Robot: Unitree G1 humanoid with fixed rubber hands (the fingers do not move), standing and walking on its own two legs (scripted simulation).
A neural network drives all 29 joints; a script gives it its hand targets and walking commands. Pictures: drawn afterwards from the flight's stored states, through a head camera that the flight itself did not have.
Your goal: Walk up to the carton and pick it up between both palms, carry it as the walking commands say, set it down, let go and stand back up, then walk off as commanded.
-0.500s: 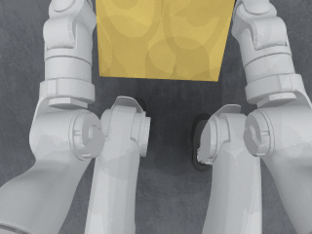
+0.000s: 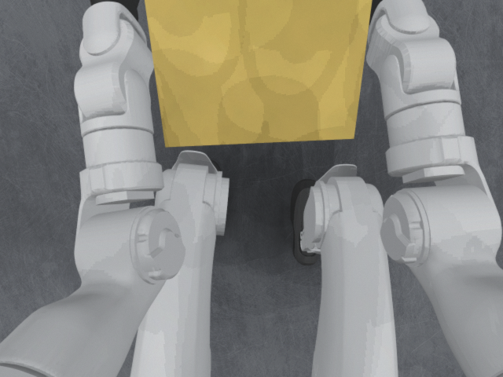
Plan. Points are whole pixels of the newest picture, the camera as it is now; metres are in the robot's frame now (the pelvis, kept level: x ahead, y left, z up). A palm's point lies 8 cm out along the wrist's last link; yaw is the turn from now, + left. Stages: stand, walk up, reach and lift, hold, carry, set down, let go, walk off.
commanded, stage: reach and lift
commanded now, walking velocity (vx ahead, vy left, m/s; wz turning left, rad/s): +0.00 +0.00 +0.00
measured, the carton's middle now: (249, 43) +0.50 +0.05 -0.19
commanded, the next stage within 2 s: none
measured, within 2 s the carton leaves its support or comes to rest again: neither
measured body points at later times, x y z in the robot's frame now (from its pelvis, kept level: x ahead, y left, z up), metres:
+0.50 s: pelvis +0.00 +0.00 +0.05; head +0.35 +0.03 +0.32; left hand +0.51 +0.21 -0.06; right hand +0.55 -0.09 -0.08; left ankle +0.16 +0.14 -0.41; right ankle +0.13 -0.11 -0.41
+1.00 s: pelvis +0.00 +0.00 +0.10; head +0.31 +0.03 +0.41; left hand +0.49 +0.20 +0.01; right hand +0.53 -0.10 -0.01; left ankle +0.16 +0.14 -0.41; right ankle +0.13 -0.11 -0.41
